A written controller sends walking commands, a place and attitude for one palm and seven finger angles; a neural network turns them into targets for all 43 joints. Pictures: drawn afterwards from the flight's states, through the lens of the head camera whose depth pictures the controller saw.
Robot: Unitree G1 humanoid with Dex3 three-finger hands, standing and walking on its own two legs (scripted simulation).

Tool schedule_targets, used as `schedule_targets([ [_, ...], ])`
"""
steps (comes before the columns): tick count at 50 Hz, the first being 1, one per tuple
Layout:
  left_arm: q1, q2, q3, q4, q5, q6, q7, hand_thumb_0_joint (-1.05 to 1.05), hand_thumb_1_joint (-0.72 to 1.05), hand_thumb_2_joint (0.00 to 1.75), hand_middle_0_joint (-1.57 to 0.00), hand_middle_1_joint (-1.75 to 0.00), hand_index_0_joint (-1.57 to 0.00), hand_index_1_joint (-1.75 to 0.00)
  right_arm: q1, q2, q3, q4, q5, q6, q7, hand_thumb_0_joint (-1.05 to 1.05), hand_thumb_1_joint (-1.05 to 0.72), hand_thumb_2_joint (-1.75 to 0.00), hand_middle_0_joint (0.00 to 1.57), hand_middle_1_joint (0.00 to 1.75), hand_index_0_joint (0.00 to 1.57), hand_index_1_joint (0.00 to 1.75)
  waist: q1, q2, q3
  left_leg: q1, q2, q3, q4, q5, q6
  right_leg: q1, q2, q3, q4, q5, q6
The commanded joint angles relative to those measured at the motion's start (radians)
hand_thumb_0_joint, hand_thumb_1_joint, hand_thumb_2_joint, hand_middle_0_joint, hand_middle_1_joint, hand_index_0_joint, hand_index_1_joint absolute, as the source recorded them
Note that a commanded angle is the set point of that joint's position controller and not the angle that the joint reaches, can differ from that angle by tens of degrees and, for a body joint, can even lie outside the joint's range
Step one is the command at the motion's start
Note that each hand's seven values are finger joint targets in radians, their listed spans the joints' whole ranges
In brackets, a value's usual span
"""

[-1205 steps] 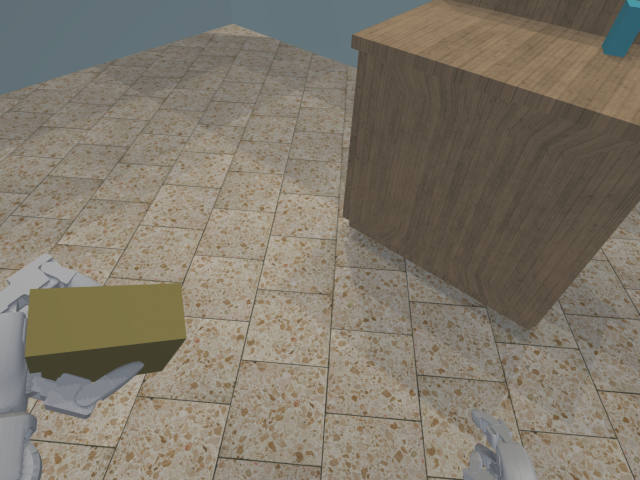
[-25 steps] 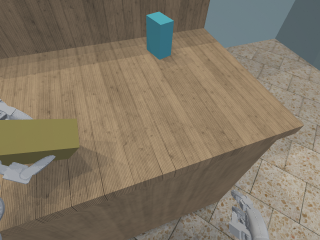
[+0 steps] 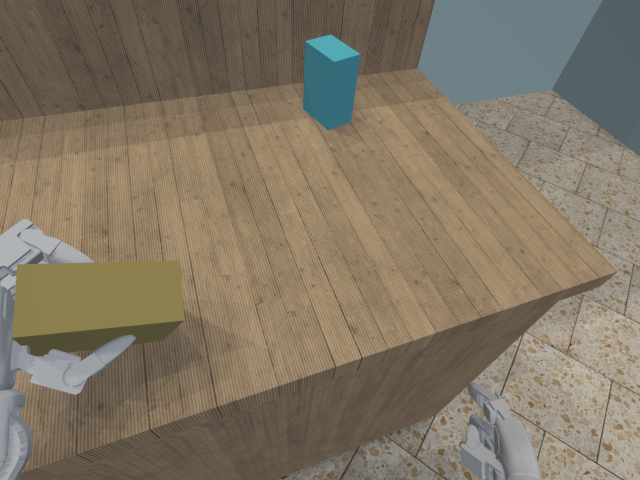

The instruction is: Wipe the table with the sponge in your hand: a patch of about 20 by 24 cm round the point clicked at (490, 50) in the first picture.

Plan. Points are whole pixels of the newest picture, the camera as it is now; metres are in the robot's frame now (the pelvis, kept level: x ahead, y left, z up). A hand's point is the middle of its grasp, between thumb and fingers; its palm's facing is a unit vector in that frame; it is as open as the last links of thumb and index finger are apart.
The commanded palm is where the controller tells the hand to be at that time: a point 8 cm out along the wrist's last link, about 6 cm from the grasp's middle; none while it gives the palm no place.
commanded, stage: come to a stop and stand still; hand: left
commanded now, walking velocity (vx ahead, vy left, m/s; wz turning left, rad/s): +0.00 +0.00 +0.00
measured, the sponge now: (126, 308) +0.24 +0.22 +0.14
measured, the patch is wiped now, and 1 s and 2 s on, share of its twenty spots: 0.05 0.05 0.05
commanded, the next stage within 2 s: look again from close up in 0.10 s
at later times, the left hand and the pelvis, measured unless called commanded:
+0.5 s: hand (72, 306) +0.22 +0.25 +0.16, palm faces +0.40 -0.84 -0.37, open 9.8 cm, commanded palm +0.16 +0.28 +0.17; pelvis +0.00 +0.00 +0.00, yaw +1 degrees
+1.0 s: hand (89, 309) +0.22 +0.23 +0.17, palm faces +0.45 -0.81 -0.37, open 9.8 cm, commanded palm +0.16 +0.25 +0.17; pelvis +0.00 -0.03 +0.00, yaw +1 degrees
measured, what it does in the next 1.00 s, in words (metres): stands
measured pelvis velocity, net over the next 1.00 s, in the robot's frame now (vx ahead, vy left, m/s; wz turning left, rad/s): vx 0.00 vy -0.03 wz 0.01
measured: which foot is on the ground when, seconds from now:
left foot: down 0.00-1.00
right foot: down 0.00-1.00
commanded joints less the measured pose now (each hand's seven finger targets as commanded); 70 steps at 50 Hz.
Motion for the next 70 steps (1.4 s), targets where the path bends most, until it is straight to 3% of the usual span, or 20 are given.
schedule_targets([
  [1, -0.022, 0.151, 0.086, -0.186, 0.003, -0.044, 0.012, 0.0, 0.1, 1.3, -1.2, -1.6, -1.2, -1.6, -0.071, -0.123, -0.05, -0.145, 0.003, -0.045, -0.01, 0.0, -0.9, -0.9, 0.2, 0.3, 0.2, 0.3, -0.006, 0.061, -0.173, 0.11, 0.102, -0.113, -0.078, 0.229, -0.043, 0.017, -0.039, 0.028, -0.026, 0.193, -0.041],
  [10, -0.019, 0.184, 0.112, -0.205, 0.004, -0.031, 0.02, 0.0, 0.1, 1.3, -1.2, -1.6, -1.2, -1.6, -0.096, -0.119, -0.044, -0.153, 0.006, -0.032, -0.013, 0.0, -0.9, -0.9, 0.2, 0.3, 0.2, 0.3, -0.003, 0.079, -0.155, 0.101, 0.106, -0.112, -0.103, 0.146, -0.049, 0.018, -0.039, 0.038, -0.043, 0.16, -0.042],
  [11, -0.011, 0.147, 0.079, -0.195, -0.001, -0.031, 0.016, 0.0, 0.1, 1.3, -1.2, -1.6, -1.2, -1.6, -0.082, -0.116, -0.044, -0.154, 0.004, -0.025, -0.016, 0.0, -0.9, -0.9, 0.2, 0.3, 0.2, 0.3, -0.007, 0.085, -0.15, 0.093, 0.108, -0.116, -0.099, 0.134, -0.04, 0.024, -0.047, 0.033, -0.052, 0.162, -0.043],
  [15, -0.004, 0.179, 0.107, -0.2, 0.002, -0.026, 0.021, 0.0, 0.1, 1.3, -1.2, -1.6, -1.2, -1.6, -0.096, -0.117, -0.044, -0.155, 0.007, -0.027, -0.016, 0.0, -0.9, -0.9, 0.2, 0.3, 0.2, 0.3, -0.004, 0.059, -0.152, 0.094, 0.104, -0.116, -0.1, 0.113, -0.046, 0.021, -0.047, 0.047, -0.059, 0.156, -0.045],
  [16, 0.0, 0.137, 0.071, -0.179, -0.003, -0.027, 0.016, 0.0, 0.1, 1.3, -1.2, -1.6, -1.2, -1.6, -0.079, -0.116, -0.043, -0.153, 0.005, -0.021, -0.018, 0.0, -0.9, -0.9, 0.2, 0.3, 0.2, 0.3, -0.009, 0.067, -0.134, 0.083, 0.107, -0.121, -0.109, 0.092, -0.043, 0.016, -0.051, 0.037, -0.064, 0.14, -0.045],
  [20, -0.002, 0.187, 0.113, -0.211, 0.001, -0.027, 0.022, 0.0, 0.1, 1.3, -1.2, -1.6, -1.2, -1.6, -0.095, -0.118, -0.044, -0.155, 0.007, -0.025, -0.018, 0.0, -0.9, -0.9, 0.2, 0.3, 0.2, 0.3, -0.005, 0.078, -0.149, 0.09, 0.11, -0.124, -0.121, 0.1, -0.049, 0.027, -0.043, 0.032, -0.051, 0.135, -0.043],
  [21, 0.013, 0.144, 0.076, -0.191, -0.004, -0.027, 0.017, 0.0, 0.1, 1.3, -1.2, -1.6, -1.2, -1.6, -0.078, -0.116, -0.043, -0.153, 0.005, -0.019, -0.02, 0.0, -0.9, -0.9, 0.2, 0.3, 0.2, 0.3, -0.008, 0.083, -0.138, 0.082, 0.113, -0.13, -0.124, 0.091, -0.045, 0.026, -0.047, 0.023, -0.056, 0.128, -0.043],
  [23, 0.0, 0.171, 0.094, -0.228, -0.003, -0.03, 0.019, 0.0, 0.1, 1.3, -1.2, -1.6, -1.2, -1.6, -0.079, -0.121, -0.05, -0.157, 0.006, -0.022, -0.021, 0.0, -0.9, -0.9, 0.2, 0.3, 0.2, 0.3, -0.008, 0.09, -0.149, 0.089, 0.117, -0.137, -0.125, 0.118, -0.051, 0.037, -0.05, 0.024, -0.045, 0.14, -0.045],
  [30, 0.034, 0.186, 0.121, -0.196, -0.002, -0.02, 0.024, 0.0, 0.1, 1.3, -1.2, -1.6, -1.2, -1.6, -0.09, -0.119, -0.048, -0.147, 0.008, -0.018, -0.02, 0.0, -0.9, -0.9, 0.2, 0.3, 0.2, 0.3, -0.007, 0.034, -0.161, 0.098, 0.108, -0.117, -0.091, 0.131, -0.042, 0.037, -0.059, 0.044, -0.065, 0.183, -0.045],
  [31, 0.044, 0.146, 0.087, -0.174, -0.009, -0.019, 0.017, 0.0, 0.1, 1.3, -1.2, -1.6, -1.2, -1.6, -0.071, -0.115, -0.046, -0.147, 0.006, -0.011, -0.022, 0.0, -0.9, -0.9, 0.2, 0.3, 0.2, 0.3, -0.012, 0.022, -0.152, 0.101, 0.111, -0.123, -0.091, 0.151, -0.039, 0.032, -0.059, 0.034, -0.067, 0.194, -0.046],
  [34, -0.001, 0.171, 0.096, -0.212, -0.014, -0.017, 0.015, 0.0, 0.1, 1.3, -1.2, -1.6, -1.2, -1.6, -0.074, -0.12, -0.054, -0.154, 0.009, -0.009, -0.023, 0.0, -0.9, -0.9, 0.2, 0.3, 0.2, 0.3, -0.012, 0.057, -0.15, 0.131, 0.132, -0.137, -0.106, 0.265, -0.063, 0.025, -0.042, 0.02, -0.043, 0.193, -0.039],
  [39, -0.034, 0.161, 0.078, -0.228, -0.015, -0.008, 0.012, 0.0, 0.1, 1.3, -1.2, -1.6, -1.2, -1.6, -0.075, -0.116, -0.06, -0.163, 0.011, -0.008, -0.015, 0.0, -0.9, -0.9, 0.2, 0.3, 0.2, 0.3, -0.012, 0.118, -0.134, 0.133, 0.174, -0.151, -0.131, 0.255, -0.071, 0.006, -0.027, 0.007, -0.016, 0.115, -0.033],
  [43, -0.032, 0.158, 0.076, -0.243, -0.015, -0.005, 0.011, 0.0, 0.1, 1.3, -1.2, -1.6, -1.2, -1.6, -0.073, -0.117, -0.063, -0.17, 0.009, -0.01, -0.007, 0.0, -0.9, -0.9, 0.2, 0.3, 0.2, 0.3, -0.012, 0.127, -0.135, 0.118, 0.194, -0.16, -0.132, 0.178, -0.054, 0.006, -0.025, 0.004, -0.026, 0.086, -0.031],
  [45, 0.001, 0.169, 0.093, -0.234, -0.011, 0.001, 0.012, 0.0, 0.1, 1.3, -1.2, -1.6, -1.2, -1.6, -0.087, -0.112, -0.06, -0.17, 0.015, -0.013, 0.001, 0.0, -0.9, -0.9, 0.2, 0.3, 0.2, 0.3, -0.008, 0.083, -0.147, 0.114, 0.189, -0.136, -0.112, 0.129, -0.046, 0.007, -0.023, 0.014, -0.042, 0.104, -0.031],
  [46, 0.005, 0.125, 0.052, -0.215, -0.018, 0.004, 0.007, 0.0, 0.1, 1.3, -1.2, -1.6, -1.2, -1.6, -0.073, -0.111, -0.059, -0.174, 0.011, -0.005, 0.001, 0.0, -0.9, -0.9, 0.2, 0.3, 0.2, 0.3, -0.015, 0.073, -0.133, 0.09, 0.181, -0.144, -0.105, 0.088, -0.037, 0.014, -0.029, 0.016, -0.063, 0.113, -0.033],
  [50, 0.006, 0.165, 0.09, -0.224, -0.018, 0.01, 0.014, 0.0, 0.1, 1.3, -1.2, -1.6, -1.2, -1.6, -0.091, -0.115, -0.063, -0.173, 0.015, -0.005, 0.002, 0.0, -0.9, -0.9, 0.2, 0.3, 0.2, 0.3, -0.015, 0.053, -0.13, 0.079, 0.169, -0.124, -0.085, 0.023, -0.037, -0.015, -0.036, 0.055, -0.071, 0.124, -0.04],
  [51, 0.003, 0.126, 0.054, -0.202, -0.024, 0.012, 0.009, 0.0, 0.1, 1.3, -1.2, -1.6, -1.2, -1.6, -0.077, -0.112, -0.06, -0.173, 0.011, 0.004, 0.0, 0.0, -0.9, -0.9, 0.2, 0.3, 0.2, 0.3, -0.022, 0.062, -0.118, 0.059, 0.167, -0.132, -0.082, 0.008, -0.031, -0.013, -0.04, 0.048, -0.075, 0.124, -0.042],
  [52, -0.007, 0.154, 0.075, -0.219, -0.024, 0.013, 0.012, 0.0, 0.1, 1.3, -1.2, -1.6, -1.2, -1.6, -0.08, -0.115, -0.068, -0.181, 0.012, 0.004, -0.002, 0.0, -0.9, -0.9, 0.2, 0.3, 0.2, 0.3, -0.019, 0.07, -0.116, 0.059, 0.17, -0.136, -0.071, 0.028, -0.03, -0.014, -0.048, 0.063, -0.071, 0.142, -0.045],
  [66, 0.054, 0.15, 0.076, -0.232, -0.046, 0.028, 0.004, 0.0, 0.1, 1.3, -1.2, -1.6, -1.2, -1.6, -0.072, -0.118, -0.07, -0.174, 0.016, 0.016, -0.007, 0.0, -0.9, -0.9, 0.2, 0.3, 0.2, 0.3, -0.022, 0.021, -0.156, 0.076, 0.159, -0.105, 0.038, 0.2, -0.023, -0.016, -0.073, 0.069, -0.042, 0.278, -0.047],
  [70, 0.093, 0.189, 0.122, -0.256, -0.05, 0.029, 0.009, 0.0, 0.1, 1.3, -1.2, -1.6, -1.2, -1.6, -0.091, -0.111, -0.073, -0.179, 0.021, 0.014, -0.011, 0.0, -0.9, -0.9, 0.2, 0.3, 0.2, 0.3, -0.017, 0.029, -0.169, 0.095, 0.158, -0.098, 0.058, 0.272, -0.026, -0.025, -0.079, 0.086, -0.027, 0.365, -0.038],
])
